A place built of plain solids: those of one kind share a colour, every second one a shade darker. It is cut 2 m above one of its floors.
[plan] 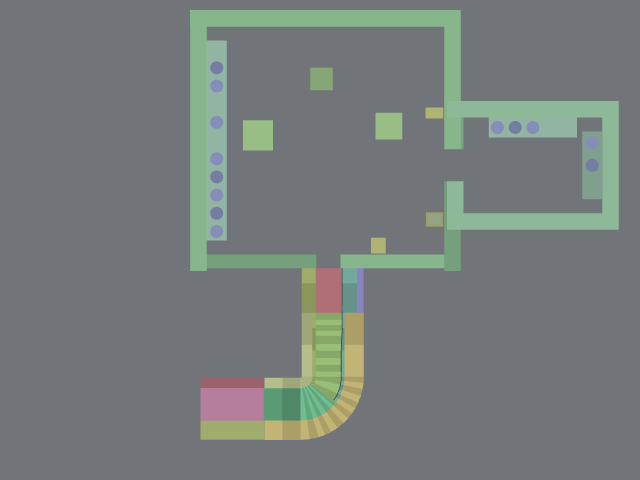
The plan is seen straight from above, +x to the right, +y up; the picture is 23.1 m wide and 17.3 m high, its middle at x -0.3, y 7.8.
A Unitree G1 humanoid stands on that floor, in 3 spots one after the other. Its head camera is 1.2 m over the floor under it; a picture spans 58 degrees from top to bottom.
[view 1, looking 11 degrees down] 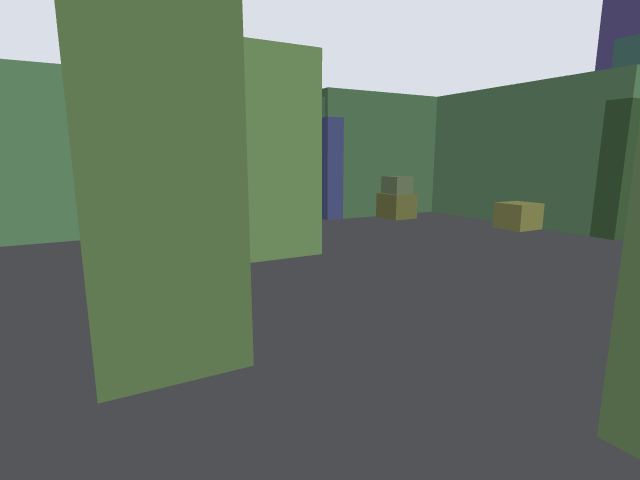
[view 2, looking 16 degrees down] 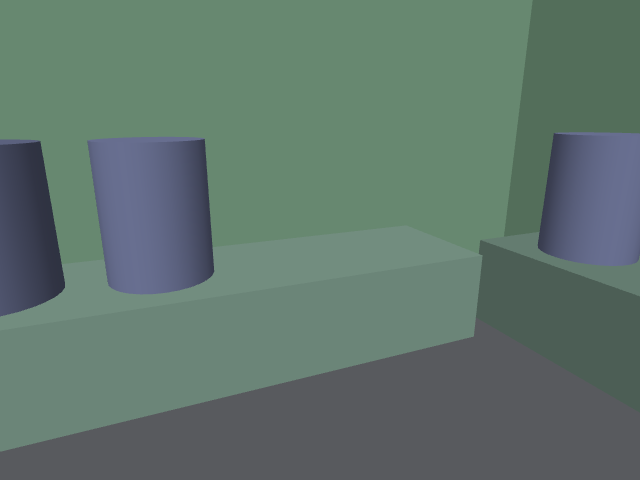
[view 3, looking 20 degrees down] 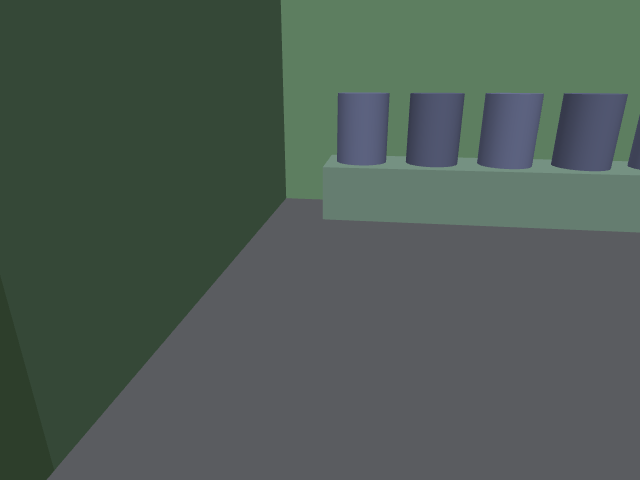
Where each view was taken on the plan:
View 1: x -2.88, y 13.99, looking -29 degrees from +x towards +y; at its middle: pillar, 5.34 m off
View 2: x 7.30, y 9.81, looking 67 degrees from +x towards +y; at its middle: bench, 2.60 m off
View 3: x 0.16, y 8.29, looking -172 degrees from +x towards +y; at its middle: ground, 3.51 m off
